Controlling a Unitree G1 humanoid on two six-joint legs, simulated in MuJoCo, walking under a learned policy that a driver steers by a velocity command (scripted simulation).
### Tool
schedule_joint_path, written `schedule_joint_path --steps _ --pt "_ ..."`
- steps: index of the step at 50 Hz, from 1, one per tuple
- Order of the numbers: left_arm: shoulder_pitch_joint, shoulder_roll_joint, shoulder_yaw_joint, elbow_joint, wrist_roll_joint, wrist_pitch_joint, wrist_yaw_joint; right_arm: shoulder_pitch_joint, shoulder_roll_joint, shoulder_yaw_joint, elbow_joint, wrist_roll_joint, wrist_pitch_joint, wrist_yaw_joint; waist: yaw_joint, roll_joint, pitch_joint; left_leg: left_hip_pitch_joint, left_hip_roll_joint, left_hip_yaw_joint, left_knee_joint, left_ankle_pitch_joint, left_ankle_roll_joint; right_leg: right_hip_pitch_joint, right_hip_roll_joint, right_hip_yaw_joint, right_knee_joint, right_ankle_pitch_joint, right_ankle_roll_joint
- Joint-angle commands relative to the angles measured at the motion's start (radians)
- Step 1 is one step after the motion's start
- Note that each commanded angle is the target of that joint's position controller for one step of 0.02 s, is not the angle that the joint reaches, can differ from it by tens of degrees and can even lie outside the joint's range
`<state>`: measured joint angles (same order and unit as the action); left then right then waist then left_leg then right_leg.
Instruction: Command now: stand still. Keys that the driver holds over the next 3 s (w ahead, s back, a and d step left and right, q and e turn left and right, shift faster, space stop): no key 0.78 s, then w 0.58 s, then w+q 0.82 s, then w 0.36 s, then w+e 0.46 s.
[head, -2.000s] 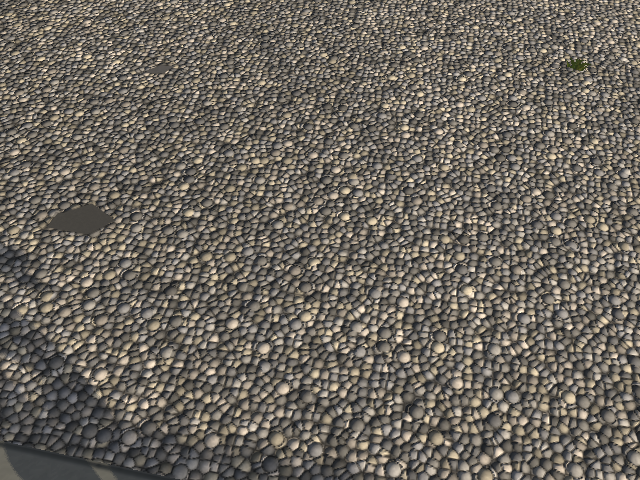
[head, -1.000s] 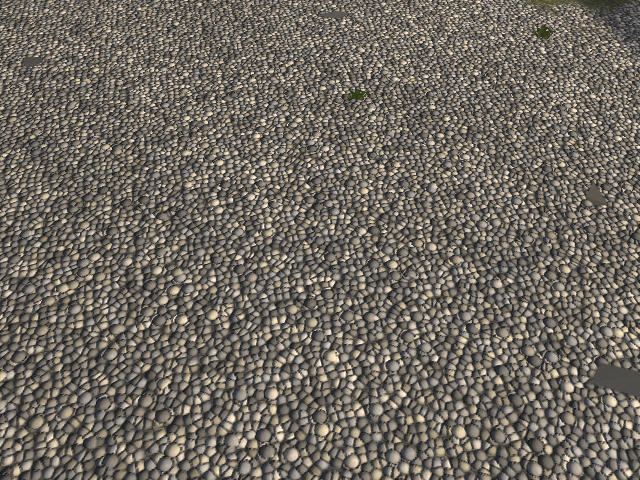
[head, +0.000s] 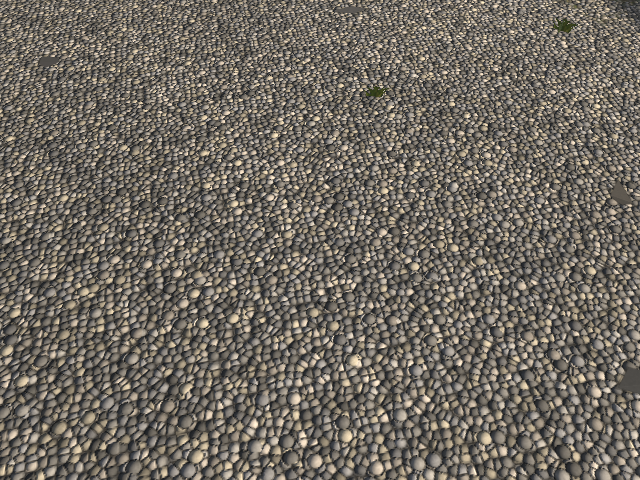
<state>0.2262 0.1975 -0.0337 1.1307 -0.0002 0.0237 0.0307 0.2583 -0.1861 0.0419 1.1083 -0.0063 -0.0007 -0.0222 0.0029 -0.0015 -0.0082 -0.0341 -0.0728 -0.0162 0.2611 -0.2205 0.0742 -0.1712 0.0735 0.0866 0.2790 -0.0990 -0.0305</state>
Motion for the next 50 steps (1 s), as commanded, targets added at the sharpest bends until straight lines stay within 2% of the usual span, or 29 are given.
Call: schedule_joint_path --steps 1,39,40,41,42,43,44,45,47,49,50 --pt "0.033 0.089 0.012 -0.014 0.0 -0.005 0.003 0.043 -0.093 -0.014 -0.013 0.0 -0.007 -0.004 0.001 0.009 0.033 -0.086 0.163 -0.105 -0.051 0.171 -0.008 0.044 -0.133 0.104 -0.011 0.098 -0.028" --pt "0.076 0.065 0.015 0.0 -0.002 -0.008 0.005 0.141 -0.055 -0.019 0.013 0.001 -0.012 -0.012 0.002 0.017 0.044 -0.047 0.171 -0.109 -0.06 0.296 -0.017 0.008 -0.138 0.085 0.015 0.089 -0.019" --pt "0.079 0.059 0.013 0.001 -0.001 -0.007 0.005 0.146 -0.051 -0.017 0.014 -0.001 -0.013 -0.01 -0.002 0.018 0.026 -0.041 0.166 -0.112 -0.079 0.207 -0.016 0.016 -0.132 0.081 0.01 0.046 -0.019" --pt "0.068 0.06 0.014 -0.004 0.001 -0.005 0.005 0.146 -0.059 -0.022 0.011 -0.003 -0.012 -0.009 -0.008 0.022 0.035 -0.046 0.158 -0.123 -0.102 0.063 -0.008 0.003 -0.117 0.071 0.022 -0.011 -0.023" --pt "0.054 0.069 0.019 -0.015 0.004 -0.005 0.003 0.153 -0.089 -0.035 0.008 -0.003 -0.008 -0.006 -0.017 0.044 0.05 -0.049 0.159 -0.151 -0.128 -0.118 0.012 -0.035 -0.085 0.042 0.069 -0.097 -0.03" --pt "0.038 0.076 0.024 -0.028 0.011 -0.004 -0.001 0.166 -0.118 -0.05 0.005 -0.002 -0.004 -0.003 -0.029 0.083 0.076 -0.044 0.184 -0.207 -0.162 -0.303 0.049 -0.108 -0.044 -0.003 0.144 -0.203 -0.036" --pt "0.016 0.084 0.029 -0.041 0.022 -0.004 -0.007 0.185 -0.131 -0.061 0.003 -0.003 0.0 0.001 -0.043 0.107 0.124 -0.045 0.234 -0.273 -0.202 -0.436 0.093 -0.198 -0.022 -0.045 0.212 -0.272 -0.042" --pt "-0.005 0.083 0.031 -0.054 0.032 -0.008 -0.014 0.205 -0.134 -0.069 0.004 -0.005 0.0 0.003 -0.054 0.115 0.174 -0.047 0.285 -0.319 -0.229 -0.477 0.134 -0.266 -0.035 -0.074 0.276 -0.297 -0.044" --pt "-0.045 0.094 0.041 -0.08 0.033 -0.023 -0.021 0.254 -0.12 -0.079 0.013 -0.013 -0.011 0.001 -0.062 0.076 0.214 0.0 0.338 -0.344 -0.244 -0.382 0.181 -0.374 -0.083 -0.086 0.389 -0.3 -0.039" --pt "-0.053 0.092 0.047 -0.094 0.036 -0.04 -0.031 0.277 -0.124 -0.089 0.011 -0.013 -0.027 0.0 -0.054 0.045 0.21 0.074 0.342 -0.313 -0.227 -0.251 0.19 -0.444 -0.11 -0.094 0.449 -0.276 -0.028" --pt "-0.072 0.095 0.049 -0.103 0.031 -0.05 -0.034 0.279 -0.128 -0.095 0.007 -0.008 -0.039 -0.001 -0.052 0.044 0.208 0.095 0.328 -0.285 -0.217 -0.17 0.186 -0.456 -0.114 -0.108 0.453 -0.256 -0.019"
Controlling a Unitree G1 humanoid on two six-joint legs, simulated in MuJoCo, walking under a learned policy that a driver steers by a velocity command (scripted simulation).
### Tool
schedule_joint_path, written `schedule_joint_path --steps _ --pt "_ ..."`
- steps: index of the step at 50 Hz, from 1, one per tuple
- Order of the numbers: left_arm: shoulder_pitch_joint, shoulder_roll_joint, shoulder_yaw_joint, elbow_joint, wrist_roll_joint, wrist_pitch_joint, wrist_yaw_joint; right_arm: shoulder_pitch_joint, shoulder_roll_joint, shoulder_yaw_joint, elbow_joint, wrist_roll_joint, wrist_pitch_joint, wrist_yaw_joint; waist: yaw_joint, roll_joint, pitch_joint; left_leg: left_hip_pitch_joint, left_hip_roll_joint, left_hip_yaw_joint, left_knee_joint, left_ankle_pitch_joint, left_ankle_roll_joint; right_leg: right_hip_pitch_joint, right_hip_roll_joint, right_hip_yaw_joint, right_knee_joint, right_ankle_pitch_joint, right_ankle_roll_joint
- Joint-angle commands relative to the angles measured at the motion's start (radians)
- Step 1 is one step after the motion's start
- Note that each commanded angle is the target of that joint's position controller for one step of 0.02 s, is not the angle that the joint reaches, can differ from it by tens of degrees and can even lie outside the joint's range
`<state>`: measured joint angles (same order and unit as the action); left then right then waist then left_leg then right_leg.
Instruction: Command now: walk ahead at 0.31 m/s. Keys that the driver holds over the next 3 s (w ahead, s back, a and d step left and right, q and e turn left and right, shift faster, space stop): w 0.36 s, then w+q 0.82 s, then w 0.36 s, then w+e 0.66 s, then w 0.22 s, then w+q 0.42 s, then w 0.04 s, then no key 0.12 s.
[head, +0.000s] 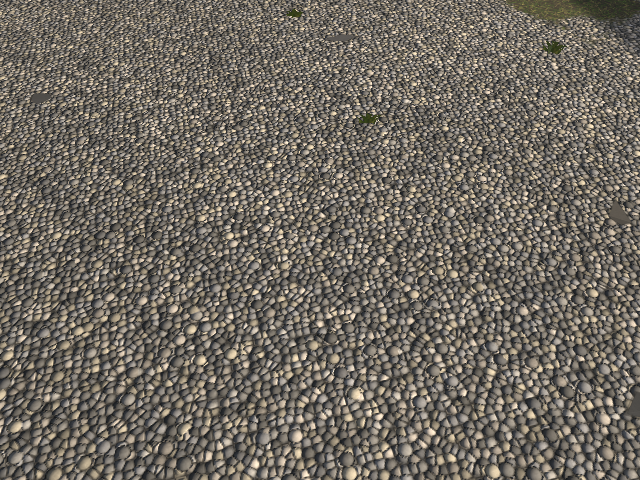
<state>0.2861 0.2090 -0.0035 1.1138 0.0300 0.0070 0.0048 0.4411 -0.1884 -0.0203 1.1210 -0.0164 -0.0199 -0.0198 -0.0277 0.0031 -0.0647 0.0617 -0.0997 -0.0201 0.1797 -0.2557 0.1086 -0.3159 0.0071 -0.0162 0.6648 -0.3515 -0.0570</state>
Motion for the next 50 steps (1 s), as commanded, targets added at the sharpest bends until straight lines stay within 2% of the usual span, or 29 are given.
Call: schedule_joint_path --steps 1,9,10,11,12,13,14,15,16,17,19,21,23,25,28,30,31,32,33,34,35,36,37,39,43,46,48,49,50 --pt "-0.145 0.089 0.022 -0.096 0.001 -0.039 -0.013 0.102 -0.134 -0.038 -0.009 0.003 -0.029 -0.002 -0.022 0.044 0.257 0.007 0.348 -0.257 -0.118 -0.059 0.152 -0.309 -0.048 -0.016 0.072 0.008 0.012" --pt "-0.139 0.12 0.06 -0.111 0.018 -0.056 -0.035 0.086 -0.144 -0.049 -0.036 -0.028 -0.068 0.003 0.009 0.084 0.2 -0.091 0.322 -0.117 0.186 0.437 0.107 -0.206 -0.036 -0.057 0.208 0.123 -0.006" --pt "-0.028 0.119 0.066 -0.08 0.015 -0.06 -0.034 0.013 -0.148 -0.047 -0.053 -0.025 -0.069 0.007 0.077 0.084 0.174 -0.217 0.282 -0.052 0.312 0.604 0.078 -0.001 0.003 -0.093 0.145 0.11 -0.024" --pt "0.129 0.139 0.083 -0.034 0.004 -0.077 -0.024 -0.076 -0.167 -0.048 -0.059 -0.037 -0.083 0.01 0.172 0.115 0.12 -0.289 0.269 -0.048 0.527 0.58 0.023 0.18 -0.064 0.075 0.038 0.28 -0.064" --pt "0.356 0.171 0.105 0.042 -0.018 -0.09 -0.01 -0.209 -0.189 -0.049 -0.085 -0.046 -0.094 0.016 0.287 0.063 0.04 -0.387 0.2 0.0 0.808 0.333 -0.001 0.356 -0.024 -0.012 -0.076 0.397 -0.055" --pt "0.449 0.274 0.125 0.068 0.019 -0.112 -0.004 -0.126 -0.056 -0.02 -0.115 -0.018 -0.098 0.036 0.278 -0.343 0.005 -0.727 0.039 0.076 1.262 -0.147 -0.072 0.588 -0.205 0.296 -0.312 0.09 -0.099" --pt "0.424 0.214 0.105 0.056 0.01 -0.117 -0.007 -0.226 -0.108 -0.023 -0.163 -0.04 -0.117 0.037 0.266 -0.298 0.089 -0.902 0.046 -0.053 1.345 -0.372 -0.037 0.514 -0.278 0.588 -0.423 -0.093 -0.11" --pt "0.286 0.219 0.106 0.032 0.004 -0.115 0.0 -0.219 -0.121 -0.024 -0.173 -0.037 -0.112 0.041 0.165 -0.204 0.186 -1.012 0.091 -0.074 1.262 -0.293 -0.024 0.431 -0.317 0.626 -0.418 -0.162 -0.145" --pt "0.178 0.167 0.095 -0.011 0.008 -0.108 0.012 -0.244 -0.163 -0.037 -0.149 -0.044 -0.092 0.051 0.126 0.002 0.232 -0.955 0.164 -0.06 1.134 -0.257 -0.047 0.317 -0.292 0.545 -0.382 -0.126 -0.147" --pt "0.097 0.158 0.09 -0.046 0.021 -0.106 0.021 -0.242 -0.161 -0.044 -0.139 -0.039 -0.084 0.067 0.078 0.057 0.229 -0.869 0.173 -0.043 1.023 -0.207 -0.064 0.233 -0.265 0.477 -0.388 -0.094 -0.151" --pt "0.015 0.118 0.076 -0.061 0.022 -0.126 0.033 -0.227 -0.116 -0.048 -0.129 -0.053 -0.049 0.077 0.005 0.023 0.216 -0.654 0.165 0.028 0.905 0.04 -0.088 0.037 -0.217 0.347 -0.385 -0.064 -0.155" --pt "-0.071 0.108 0.078 -0.056 0.011 -0.191 0.034 -0.309 -0.071 -0.036 -0.164 -0.034 -0.032 0.076 -0.03 -0.011 0.247 -0.444 0.1 0.095 0.605 0.419 -0.105 -0.177 -0.098 0.136 -0.356 -0.203 -0.064" --pt "-0.065 0.066 0.064 -0.034 -0.017 -0.201 0.034 -0.203 -0.044 -0.027 -0.114 -0.025 -0.035 0.096 -0.058 -0.023 0.165 -0.163 0.07 0.116 0.573 0.707 -0.09 -0.294 -0.073 0.036 -0.278 -0.2 -0.035" --pt "-0.037 0.042 0.059 -0.031 0.003 -0.195 0.034 -0.243 -0.093 -0.032 -0.127 -0.021 -0.044 0.103 -0.027 -0.053 0.202 -0.206 0.071 0.117 0.525 0.731 -0.078 -0.219 -0.079 0.012 -0.2 -0.213 -0.027" --pt "0.103 0.044 0.058 0.017 0.029 -0.158 0.054 -0.325 -0.126 -0.035 -0.158 -0.051 -0.07 0.098 0.042 0.026 0.249 -0.338 0.068 0.148 0.251 0.641 -0.068 0.052 -0.061 -0.051 0.084 -0.033 -0.042" --pt "0.084 0.074 0.061 0.018 0.017 -0.129 0.064 -0.066 -0.114 -0.043 -0.068 -0.038 -0.07 0.092 -0.075 0.065 0.127 -0.138 0.108 0.108 0.027 0.807 -0.011 0.09 -0.017 -0.134 0.506 0.127 -0.033" --pt "-0.009 0.109 0.075 -0.011 -0.004 -0.114 0.051 0.065 -0.121 -0.048 -0.033 -0.034 -0.065 0.089 -0.181 0.136 0.114 0.016 0.179 0.039 -0.105 0.917 0.073 -0.066 0.061 -0.187 0.867 -0.168 -0.02" --pt "-0.08 0.115 0.078 -0.064 -0.001 -0.111 0.024 0.139 -0.164 -0.051 -0.026 -0.033 -0.06 0.09 -0.18 0.115 0.084 0.184 0.201 0.02 0.099 0.872 0.073 -0.288 0.086 -0.142 1.033 -0.336 -0.055" --pt "0.042 0.052 0.062 -0.121 -0.037 -0.129 0.015 0.162 -0.218 -0.045 -0.034 -0.054 -0.074 0.087 -0.076 0.204 -0.019 0.416 0.357 -0.152 0.406 1.189 0.097 -0.511 0.014 0.008 1.002 -0.314 -0.075" --pt "0.085 0.071 0.052 -0.121 -0.027 -0.14 0.021 0.165 -0.227 -0.059 -0.03 -0.042 -0.068 0.063 -0.08 0.199 -0.073 0.551 0.458 -0.359 0.415 1.135 0.216 -0.712 -0.041 0.065 0.953 -0.171 -0.069" --pt "0.028 0.085 0.05 -0.115 0.017 -0.135 0.022 0.11 -0.188 -0.055 -0.045 -0.025 -0.067 0.04 -0.049 0.006 -0.014 0.427 0.439 -0.385 0.342 0.954 0.232 -0.735 -0.082 0.07 0.833 -0.034 -0.036" --pt "0.026 0.079 0.051 -0.147 0.021 -0.112 0.012 -0.065 -0.282 -0.083 -0.103 -0.034 -0.069 -0.009 0.028 0.122 -0.054 0.252 0.568 -0.624 0.232 0.527 0.341 -0.697 -0.114 0.136 0.778 -0.037 0.03" --pt "-0.022 0.12 0.061 -0.146 0.041 -0.097 0.006 -0.09 -0.214 -0.064 -0.143 -0.036 -0.069 -0.02 0.04 -0.093 -0.025 0.076 0.566 -0.666 0.167 0.511 0.36 -0.614 -0.135 0.138 0.707 -0.039 0.087" --pt "-0.138 0.09 0.058 -0.187 0.031 -0.068 -0.001 -0.053 -0.173 -0.053 -0.128 -0.013 -0.076 -0.011 0.048 -0.17 0.075 -0.195 0.459 -0.531 0.168 0.667 0.319 -0.457 -0.154 0.109 0.499 0.003 0.139" --pt "-0.27 0.031 0.031 -0.261 0.004 -0.063 -0.013 -0.034 -0.157 -0.061 -0.126 0.009 -0.061 0.013 -0.006 0.038 0.078 -0.382 0.17 -0.228 0.138 0.601 0.129 -0.114 -0.049 -0.011 0.129 0.273 0.079" --pt "-0.297 0.052 0.037 -0.289 -0.014 -0.074 -0.008 -0.01 -0.163 -0.069 -0.124 0.013 -0.045 0.023 -0.018 0.04 0.07 -0.263 0.176 -0.256 0.195 0.586 0.091 -0.068 -0.007 -0.011 -0.012 0.284 0.055" --pt "-0.192 0.083 0.052 -0.269 -0.011 -0.088 -0.003 -0.044 -0.185 -0.078 -0.138 0.009 -0.043 0.022 0.046 0.041 0.04 -0.25 0.168 -0.271 0.313 0.605 0.063 0.086 0.021 -0.007 -0.119 0.258 0.036" --pt "-0.071 0.117 0.068 -0.239 -0.006 -0.1 0.001 -0.067 -0.184 -0.08 -0.148 0.01 -0.05 0.024 0.115 0.009 -0.012 -0.296 0.121 -0.237 0.472 0.566 0.037 0.245 -0.004 0.024 -0.176 0.254 0.016" --pt "0.085 0.208 0.092 -0.232 0.013 -0.109 0.014 -0.084 -0.136 -0.069 -0.191 0.016 -0.064 0.025 0.179 -0.086 -0.139 -0.416 0.06 -0.164 0.746 0.319 0.009 0.453 -0.228 0.256 -0.21 0.138 -0.033"
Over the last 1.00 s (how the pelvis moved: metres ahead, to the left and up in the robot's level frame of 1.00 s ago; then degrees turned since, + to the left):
0.05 0.01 -0.01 0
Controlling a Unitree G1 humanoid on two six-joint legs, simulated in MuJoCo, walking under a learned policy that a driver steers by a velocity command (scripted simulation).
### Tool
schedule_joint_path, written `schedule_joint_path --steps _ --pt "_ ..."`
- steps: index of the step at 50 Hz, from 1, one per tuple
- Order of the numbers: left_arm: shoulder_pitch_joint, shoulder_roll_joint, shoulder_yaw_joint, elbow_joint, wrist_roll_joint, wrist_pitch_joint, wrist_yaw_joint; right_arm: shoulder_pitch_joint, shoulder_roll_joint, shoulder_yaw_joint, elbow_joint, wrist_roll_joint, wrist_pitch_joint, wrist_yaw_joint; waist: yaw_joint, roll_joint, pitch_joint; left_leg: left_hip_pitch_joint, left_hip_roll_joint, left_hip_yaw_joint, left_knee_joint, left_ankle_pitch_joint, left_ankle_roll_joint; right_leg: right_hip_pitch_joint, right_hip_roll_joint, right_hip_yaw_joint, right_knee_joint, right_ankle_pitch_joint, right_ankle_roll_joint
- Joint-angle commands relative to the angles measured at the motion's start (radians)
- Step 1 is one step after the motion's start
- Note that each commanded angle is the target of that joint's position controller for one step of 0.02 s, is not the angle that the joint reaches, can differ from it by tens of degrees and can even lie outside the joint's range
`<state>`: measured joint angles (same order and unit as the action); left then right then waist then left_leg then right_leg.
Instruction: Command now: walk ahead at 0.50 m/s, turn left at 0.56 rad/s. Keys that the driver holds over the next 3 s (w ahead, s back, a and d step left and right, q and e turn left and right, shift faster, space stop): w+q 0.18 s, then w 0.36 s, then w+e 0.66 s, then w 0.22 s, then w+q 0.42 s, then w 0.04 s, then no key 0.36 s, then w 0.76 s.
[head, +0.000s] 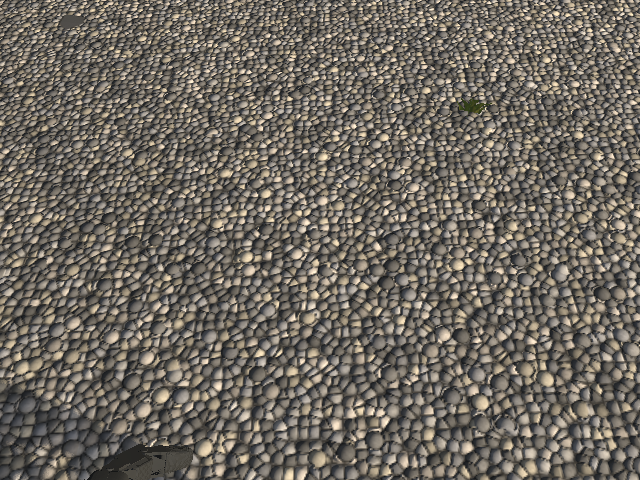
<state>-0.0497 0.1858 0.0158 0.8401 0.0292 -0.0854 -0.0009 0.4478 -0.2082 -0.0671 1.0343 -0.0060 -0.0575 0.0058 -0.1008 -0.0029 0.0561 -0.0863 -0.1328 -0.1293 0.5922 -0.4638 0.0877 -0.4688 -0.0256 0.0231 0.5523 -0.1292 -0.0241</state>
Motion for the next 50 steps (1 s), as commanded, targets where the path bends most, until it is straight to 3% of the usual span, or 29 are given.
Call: schedule_joint_path --steps 1,2,3,4,5,6,9,11,16,20,22,23,24,25,26,27,28,29,30,31,32,34,38,42,45,48,50 --pt "0.43 0.311 0.089 0.034 0.025 -0.002 0.021 0.045 -0.024 -0.01 -0.126 0.031 -0.022 -0.006 0.169 -0.263 -0.376 -0.498 -0.009 0.033 0.589 -0.132 0.011 0.775 -0.447 0.622 -0.198 -0.101 -0.178" --pt "0.374 0.252 0.089 0.028 0.007 0.018 0.022 0.015 -0.101 -0.022 -0.114 0.001 -0.001 -0.009 0.154 -0.153 -0.29 -0.614 0.074 0.045 0.689 -0.095 0.014 0.669 -0.43 0.706 -0.251 -0.412 -0.203" --pt "0.296 0.165 0.069 0.009 0.001 0.021 0.021 -0.065 -0.102 -0.024 -0.122 -0.017 0.009 0.001 0.148 -0.056 -0.118 -0.644 0.122 0.052 0.686 0.007 0.01 0.518 -0.368 0.562 -0.291 -0.509 -0.169" --pt "0.242 0.131 0.061 0.006 0.002 0.019 0.018 -0.105 -0.077 -0.023 -0.136 -0.019 0.011 0.011 0.125 -0.051 -0.033 -0.628 0.151 0.063 0.642 0.071 0.003 0.405 -0.314 0.426 -0.322 -0.406 -0.143" --pt "0.238 0.116 0.057 0.009 0.004 0.013 0.018 -0.107 -0.071 -0.024 -0.138 -0.024 0.017 0.019 0.106 -0.088 -0.01 -0.587 0.178 0.065 0.607 0.103 -0.005 0.341 -0.276 0.314 -0.34 -0.282 -0.119" --pt "0.253 0.106 0.056 0.019 0.002 0.005 0.02 -0.097 -0.065 -0.024 -0.139 -0.03 0.027 0.028 0.089 -0.109 -0.011 -0.546 0.191 0.069 0.592 0.131 -0.013 0.3 -0.252 0.238 -0.356 -0.208 -0.108" --pt "0.31 0.107 0.06 0.039 -0.01 -0.025 0.011 -0.151 -0.054 -0.022 -0.171 -0.031 0.046 0.04 0.077 -0.088 -0.035 -0.557 0.205 0.079 0.578 0.224 -0.026 0.311 -0.247 0.111 -0.38 0.006 -0.122" --pt "0.351 0.11 0.061 0.05 -0.003 -0.033 0.005 -0.202 -0.052 -0.018 -0.191 -0.031 0.049 0.047 0.082 -0.075 -0.033 -0.586 0.204 0.064 0.525 0.284 -0.034 0.325 -0.243 0.061 -0.395 0.069 -0.14" --pt "0.405 0.124 0.059 0.074 -0.003 -0.035 -0.006 -0.358 -0.031 0.008 -0.234 -0.029 0.039 0.059 0.105 -0.089 0.005 -0.523 0.186 0.124 0.203 0.409 -0.046 0.329 -0.206 -0.075 -0.407 0.159 -0.131" --pt "0.494 0.168 0.068 0.112 -0.005 -0.023 -0.003 -0.473 -0.048 0.016 -0.273 -0.032 0.03 0.059 0.143 -0.102 0.028 -0.447 0.169 0.203 0.036 0.323 -0.023 0.409 -0.24 -0.087 -0.38 0.235 -0.135" --pt "0.52 0.179 0.07 0.132 -0.005 -0.008 0.0 -0.461 -0.057 0.015 -0.272 -0.038 0.02 0.051 0.135 -0.114 0.019 -0.4 0.148 0.225 -0.024 0.237 0.006 0.477 -0.256 -0.09 -0.312 0.367 -0.134" --pt "0.524 0.18 0.069 0.14 -0.006 -0.002 0.002 -0.408 -0.06 0.011 -0.254 -0.041 0.012 0.045 0.109 -0.114 -0.01 -0.322 0.119 0.241 -0.069 0.225 0.024 0.499 -0.25 -0.103 -0.227 0.509 -0.128" --pt "0.517 0.174 0.066 0.142 -0.015 0.005 0.003 -0.275 -0.069 0.003 -0.205 -0.044 -0.003 0.038 0.046 -0.077 -0.082 -0.149 0.086 0.256 -0.156 0.288 0.044 0.48 -0.214 -0.145 -0.063 0.593 -0.11" --pt "0.512 0.148 0.054 0.129 -0.02 0.008 0.004 -0.112 -0.123 -0.015 -0.152 -0.059 -0.016 0.027 -0.011 -0.033 -0.193 0.107 0.161 0.164 -0.154 0.28 0.075 0.34 -0.175 -0.173 0.136 0.45 -0.083" --pt "0.54 0.06 0.029 0.068 -0.051 0.002 -0.011 0.038 -0.245 -0.044 -0.136 -0.071 -0.02 0.011 -0.045 0.203 -0.339 0.448 0.472 -0.277 -0.204 0.173 0.19 -0.033 -0.046 -0.225 0.508 0.007 -0.024" --pt "0.508 0.133 0.054 0.071 -0.031 0.003 -0.006 0.036 -0.261 -0.052 -0.124 -0.033 -0.006 0.001 -0.027 0.183 -0.343 0.418 0.55 -0.492 -0.315 0.276 0.217 -0.167 0.023 -0.095 0.671 -0.384 -0.028" --pt "0.439 0.143 0.063 0.057 -0.025 0.008 -0.005 -0.061 -0.229 -0.041 -0.135 -0.018 -0.004 0.001 0.012 0.098 -0.208 0.31 0.505 -0.312 -0.297 0.32 0.19 -0.218 -0.035 -0.022 0.705 -0.323 -0.046" --pt "0.418 0.114 0.056 0.062 -0.031 0.004 -0.009 -0.132 -0.161 -0.024 -0.145 -0.019 -0.011 0.003 0.04 0.064 -0.125 0.174 0.462 -0.198 -0.328 0.37 0.153 -0.19 -0.058 -0.002 0.66 -0.252 -0.053" --pt "0.424 0.098 0.057 0.076 -0.028 0.011 -0.011 -0.179 -0.114 -0.011 -0.149 -0.018 -0.018 0.003 0.072 0.056 -0.071 0.08 0.416 -0.105 -0.366 0.378 0.107 -0.151 -0.076 0.004 0.603 -0.212 -0.055" --pt "0.449 0.086 0.057 0.089 -0.011 0.025 -0.014 -0.204 -0.081 -0.001 -0.144 -0.013 -0.025 0.0 0.102 0.082 -0.035 0.004 0.381 -0.037 -0.399 0.387 0.075 -0.107 -0.084 0.008 0.566 -0.184 -0.048" --pt "0.472 0.073 0.058 0.103 -0.002 0.038 -0.02 -0.2 -0.068 0.004 -0.138 -0.014 -0.033 -0.004 0.114 0.099 -0.031 -0.029 0.366 0.007 -0.419 0.396 0.063 -0.074 -0.077 0.007 0.559 -0.16 -0.043" --pt "0.457 0.069 0.065 0.1 0.001 0.054 -0.029 -0.154 -0.079 0.002 -0.114 -0.009 -0.05 -0.008 0.127 0.09 -0.016 -0.037 0.362 0.06 -0.448 0.457 0.068 -0.097 -0.069 0.006 0.557 -0.107 -0.037" --pt "0.314 0.062 0.065 0.052 0.0 0.064 -0.037 -0.092 -0.076 0.005 -0.087 -0.013 -0.063 -0.014 0.113 0.071 0.038 -0.005 0.368 0.151 -0.479 0.509 0.077 -0.228 -0.076 0.01 0.471 0.025 -0.023" --pt "0.172 0.043 0.047 -0.007 0.003 0.057 -0.05 -0.074 -0.089 0.007 -0.079 -0.013 -0.067 -0.022 0.094 0.073 0.063 0.008 0.356 0.257 -0.471 0.598 0.065 -0.188 -0.06 -0.064 0.238 0.146 -0.028" --pt "0.095 0.049 0.042 -0.051 0.006 0.057 -0.056 -0.022 -0.115 0.001 -0.057 -0.014 -0.061 -0.033 0.074 0.06 0.072 0.098 0.387 0.295 -0.44 0.695 0.058 -0.165 -0.041 -0.121 0.128 0.111 -0.063" --pt "0.127 0.07 0.051 -0.058 0.006 0.057 -0.051 -0.023 -0.146 -0.006 -0.053 -0.019 -0.049 -0.042 0.1 0.084 0.031 0.19 0.4 0.349 -0.29 1.062 0.037 -0.076 0.025 -0.178 0.081 -0.011 -0.119" --pt "0.269 0.104 0.07 -0.026 0.008 0.053 -0.043 -0.034 -0.175 -0.015 -0.058 -0.024 -0.03 -0.044 0.163 0.101 -0.067 0.203 0.399 0.37 -0.026 1.247 0.027 0.088 0.101 -0.204 0.056 -0.107 -0.168"
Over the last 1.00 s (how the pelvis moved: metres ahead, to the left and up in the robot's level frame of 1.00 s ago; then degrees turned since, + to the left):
0.58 -0.11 -0.20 17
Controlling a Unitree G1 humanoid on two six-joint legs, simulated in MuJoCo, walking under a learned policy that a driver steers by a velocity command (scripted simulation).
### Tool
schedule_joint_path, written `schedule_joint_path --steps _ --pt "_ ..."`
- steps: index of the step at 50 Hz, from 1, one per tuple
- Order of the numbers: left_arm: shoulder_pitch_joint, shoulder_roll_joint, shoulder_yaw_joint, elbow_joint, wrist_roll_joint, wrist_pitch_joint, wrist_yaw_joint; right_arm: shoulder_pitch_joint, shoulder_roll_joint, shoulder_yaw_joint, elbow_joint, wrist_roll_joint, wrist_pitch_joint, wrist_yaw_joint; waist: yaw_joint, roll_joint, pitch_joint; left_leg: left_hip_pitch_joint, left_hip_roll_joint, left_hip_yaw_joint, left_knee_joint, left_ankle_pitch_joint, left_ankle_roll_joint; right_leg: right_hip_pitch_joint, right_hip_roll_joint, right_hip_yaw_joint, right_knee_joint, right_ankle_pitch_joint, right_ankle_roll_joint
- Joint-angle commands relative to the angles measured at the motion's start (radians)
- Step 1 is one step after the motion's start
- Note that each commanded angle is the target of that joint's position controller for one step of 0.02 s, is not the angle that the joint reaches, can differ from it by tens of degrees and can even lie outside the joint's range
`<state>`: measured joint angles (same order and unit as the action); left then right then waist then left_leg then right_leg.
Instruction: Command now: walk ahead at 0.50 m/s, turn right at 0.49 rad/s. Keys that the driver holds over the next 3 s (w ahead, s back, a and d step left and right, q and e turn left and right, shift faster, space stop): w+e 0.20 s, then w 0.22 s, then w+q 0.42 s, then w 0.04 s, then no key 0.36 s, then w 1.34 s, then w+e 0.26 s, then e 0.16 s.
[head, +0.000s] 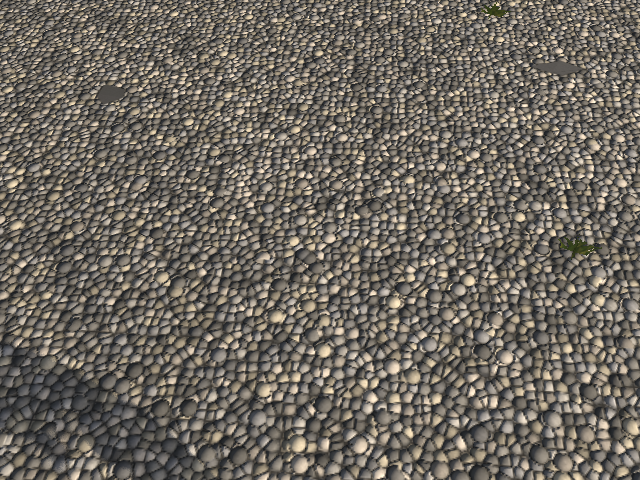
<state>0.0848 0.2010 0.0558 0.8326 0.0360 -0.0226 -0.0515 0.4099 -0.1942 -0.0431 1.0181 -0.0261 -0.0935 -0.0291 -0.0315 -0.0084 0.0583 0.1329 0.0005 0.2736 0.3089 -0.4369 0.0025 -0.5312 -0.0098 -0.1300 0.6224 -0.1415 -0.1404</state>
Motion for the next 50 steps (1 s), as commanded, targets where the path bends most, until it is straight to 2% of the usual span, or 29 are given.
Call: schedule_joint_path --steps 1,2,3,4,5,6,8,10,12,15,18,23,25,27,28,29,30,31,32,33,34,35,36,37,40,42,44,47,50 --pt "0.269 0.12 0.047 0.022 0.008 -0.018 0.014 -0.005 -0.199 -0.041 -0.053 0.001 0.014 -0.005 0.156 0.074 -0.147 -0.104 0.246 -0.018 0.479 1.103 0.091 0.346 0.107 -0.024 -0.094 -0.07 -0.083" --pt "0.39 0.218 0.077 0.041 0.018 -0.022 0.028 -0.005 -0.169 -0.033 -0.089 0.004 0.014 0.002 0.201 -0.034 -0.249 -0.323 0.204 -0.014 0.801 0.722 0.061 0.58 -0.087 0.244 -0.136 -0.16 -0.146" --pt "0.33 0.305 0.096 0.019 -0.004 -0.012 0.03 0.012 -0.091 -0.024 -0.159 0.023 0.005 0.024 0.117 -0.268 -0.327 -0.737 -0.048 -0.127 1.164 -0.092 0.004 0.82 -0.332 0.841 -0.296 -0.141 -0.308" --pt "0.321 0.293 0.092 0.013 -0.024 0.001 0.032 -0.108 -0.155 -0.03 -0.186 0.011 -0.007 0.03 0.146 -0.078 -0.282 -0.852 0.005 -0.307 1.183 -0.023 0.018 0.785 -0.321 0.812 -0.353 -0.113 -0.284" --pt "0.268 0.245 0.078 0.015 -0.025 0.002 0.041 -0.156 -0.139 -0.024 -0.205 0.02 -0.019 0.034 0.119 -0.026 -0.163 -0.883 0.053 -0.308 1.13 0.07 0.025 0.672 -0.307 0.673 -0.353 -0.048 -0.253" --pt "0.233 0.193 0.064 0.017 -0.025 -0.003 0.044 -0.141 -0.132 -0.023 -0.195 0.019 -0.024 0.03 0.073 0.052 -0.08 -0.827 0.09 -0.306 1.021 0.12 0.024 0.535 -0.263 0.579 -0.37 0.081 -0.205" --pt "0.18 0.153 0.048 0.008 -0.034 -0.018 0.051 -0.113 -0.118 -0.02 -0.191 -0.016 0.011 0.029 0.013 0.041 -0.059 -0.708 0.12 -0.314 0.908 0.13 0.001 0.395 -0.174 0.445 -0.388 0.214 -0.157" --pt "0.203 0.166 0.047 0.01 -0.04 -0.038 0.049 -0.109 -0.109 -0.02 -0.201 -0.026 0.044 0.035 0.001 0.019 -0.066 -0.689 0.118 -0.297 0.847 0.134 -0.023 0.364 -0.137 0.401 -0.398 0.294 -0.156" --pt "0.236 0.183 0.049 0.016 -0.039 -0.047 0.048 -0.149 -0.104 -0.018 -0.217 -0.024 0.058 0.042 0.009 0.001 -0.053 -0.725 0.121 -0.276 0.768 0.199 -0.039 0.362 -0.119 0.366 -0.424 0.3 -0.141" --pt "0.307 0.173 0.042 0.031 -0.04 -0.049 0.047 -0.266 -0.11 -0.017 -0.254 -0.02 0.063 0.047 0.054 -0.026 -0.022 -0.804 0.127 -0.262 0.63 0.327 -0.047 0.418 -0.106 0.35 -0.448 0.323 -0.09" --pt "0.36 0.171 0.036 0.043 -0.039 -0.052 0.05 -0.345 -0.109 -0.014 -0.28 -0.014 0.061 0.054 0.087 -0.042 -0.022 -0.838 0.113 -0.256 0.514 0.418 -0.038 0.505 -0.106 0.337 -0.438 0.376 -0.05" --pt "0.406 0.173 0.025 0.058 -0.023 -0.055 0.061 -0.467 -0.105 -0.001 -0.323 -0.004 0.051 0.063 0.125 -0.053 0.01 -0.851 0.074 -0.219 0.355 0.439 0.0 0.626 -0.133 0.313 -0.426 0.446 -0.048" --pt "0.409 0.175 0.021 0.067 -0.013 -0.057 0.066 -0.483 -0.109 0.001 -0.336 0.001 0.045 0.067 0.121 -0.062 0.024 -0.814 0.055 -0.207 0.297 0.403 0.034 0.66 -0.159 0.292 -0.42 0.498 -0.047" --pt "0.37 0.187 0.019 0.069 -0.007 -0.062 0.072 -0.416 -0.122 -0.004 -0.322 0.006 0.041 0.065 0.073 -0.072 0.01 -0.689 0.014 -0.194 0.249 0.329 0.08 0.662 -0.172 0.246 -0.364 0.702 -0.026" --pt "0.356 0.198 0.02 0.07 -0.003 -0.064 0.075 -0.343 -0.136 -0.012 -0.3 0.008 0.04 0.057 0.041 -0.081 -0.028 -0.594 -0.024 -0.183 0.241 0.287 0.101 0.669 -0.173 0.226 -0.288 0.857 -0.012" --pt "0.346 0.208 0.022 0.073 0.003 -0.062 0.076 -0.227 -0.157 -0.023 -0.262 0.009 0.037 0.048 -0.01 -0.074 -0.089 -0.479 -0.062 -0.174 0.216 0.258 0.125 0.677 -0.163 0.202 -0.146 0.957 -0.001" --pt "0.329 0.211 0.021 0.07 -0.001 -0.059 0.075 -0.075 -0.171 -0.033 -0.215 0.001 0.03 0.04 -0.082 -0.047 -0.163 -0.29 -0.057 -0.19 0.153 0.31 0.154 0.608 -0.136 0.162 0.048 0.899 0.014" --pt "0.331 0.181 0.008 0.039 -0.007 -0.065 0.075 0.085 -0.241 -0.052 -0.185 -0.019 0.028 0.028 -0.131 0.047 -0.272 -0.049 0.139 -0.431 0.154 0.258 0.215 0.413 -0.088 0.12 0.342 0.571 0.031" --pt "0.439 0.108 -0.001 0.026 -0.033 -0.067 0.059 0.081 -0.327 -0.076 -0.176 -0.021 0.034 0.036 -0.039 0.294 -0.323 0.171 0.369 -0.965 0.048 0.276 0.386 0.021 0.13 0.088 0.694 -0.289 0.086" --pt "0.364 0.175 0.006 0.019 0.002 -0.069 0.061 -0.011 -0.262 -0.065 -0.186 0.022 0.042 0.052 -0.023 0.128 -0.245 0.099 0.334 -1.018 -0.026 0.189 0.364 -0.087 0.07 0.211 0.746 -0.302 0.066" --pt "0.277 0.182 0.007 -0.008 -0.003 -0.078 0.053 -0.095 -0.22 -0.055 -0.208 0.025 0.046 0.055 -0.005 0.065 -0.12 -0.04 0.307 -0.852 -0.039 0.203 0.341 -0.114 0.017 0.212 0.709 -0.207 0.068" --pt "0.229 0.173 0.002 -0.023 -0.004 -0.084 0.049 -0.122 -0.184 -0.047 -0.208 0.016 0.044 0.056 0.007 0.002 -0.067 -0.137 0.262 -0.764 -0.063 0.309 0.318 -0.093 -0.014 0.202 0.654 -0.162 0.075" --pt "0.213 0.165 0.001 -0.033 0.001 -0.076 0.046 -0.121 -0.173 -0.042 -0.201 0.016 0.041 0.051 0.028 -0.006 -0.038 -0.204 0.22 -0.697 -0.073 0.401 0.295 -0.067 -0.035 0.2 0.606 -0.154 0.087" --pt "0.226 0.153 -0.004 -0.039 0.009 -0.06 0.044 -0.12 -0.16 -0.037 -0.189 0.02 0.036 0.046 0.054 0.015 -0.043 -0.251 0.18 -0.641 -0.086 0.458 0.274 -0.024 -0.05 0.197 0.561 -0.148 0.105" --pt "0.213 0.131 -0.012 -0.057 0.015 -0.028 0.037 -0.073 -0.194 -0.046 -0.174 0.03 0.021 0.042 0.062 0.046 -0.055 -0.299 0.14 -0.578 -0.111 0.525 0.278 -0.018 -0.06 0.165 0.47 -0.146 0.151" --pt "0.13 0.129 -0.015 -0.089 0.015 -0.02 0.036 -0.044 -0.208 -0.051 -0.172 0.03 0.024 0.039 0.045 0.048 -0.027 -0.321 0.12 -0.568 -0.139 0.483 0.272 -0.066 -0.07 0.148 0.385 -0.084 0.178" --pt "0.046 0.125 -0.018 -0.115 0.012 -0.019 0.033 -0.005 -0.199 -0.049 -0.164 0.031 0.026 0.038 0.016 0.054 -0.009 -0.297 0.107 -0.552 -0.156 0.488 0.247 -0.108 -0.078 0.133 0.274 0.007 0.192" --pt "-0.02 0.105 -0.027 -0.135 0.002 -0.022 0.033 0.049 -0.186 -0.043 -0.144 0.031 0.027 0.033 -0.013 0.063 -0.022 -0.237 0.083 -0.475 -0.071 0.88 0.175 -0.075 -0.047 0.105 0.144 0.103 0.186" --pt "-0.061 0.096 -0.035 -0.142 -0.01 -0.028 0.038 0.083 -0.174 -0.036 -0.133 0.023 0.036 0.022 -0.04 0.086 -0.059 -0.178 0.074 -0.448 0.002 1.024 0.131 -0.02 -0.003 0.087 0.058 0.144 0.161"
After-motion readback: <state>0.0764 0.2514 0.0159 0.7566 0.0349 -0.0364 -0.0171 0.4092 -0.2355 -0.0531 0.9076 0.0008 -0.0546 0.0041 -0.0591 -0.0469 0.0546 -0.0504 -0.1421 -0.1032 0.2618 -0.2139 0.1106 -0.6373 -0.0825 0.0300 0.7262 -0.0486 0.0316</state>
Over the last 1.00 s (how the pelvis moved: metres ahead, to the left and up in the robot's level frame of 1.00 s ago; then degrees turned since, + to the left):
0.49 0.06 0.00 1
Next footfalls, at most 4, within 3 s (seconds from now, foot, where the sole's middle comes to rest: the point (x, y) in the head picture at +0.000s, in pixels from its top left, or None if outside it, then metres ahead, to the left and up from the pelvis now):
0.02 right None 0.17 -0.07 -0.76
0.60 left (318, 446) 0.52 0.03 -0.76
1.12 right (385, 334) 0.77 -0.13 -0.76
1.60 left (306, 361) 0.71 0.05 -0.76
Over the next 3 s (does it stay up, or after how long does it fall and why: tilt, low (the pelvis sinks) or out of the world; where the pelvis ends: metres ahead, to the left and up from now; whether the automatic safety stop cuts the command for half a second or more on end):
stays up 1.37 -0.04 0.02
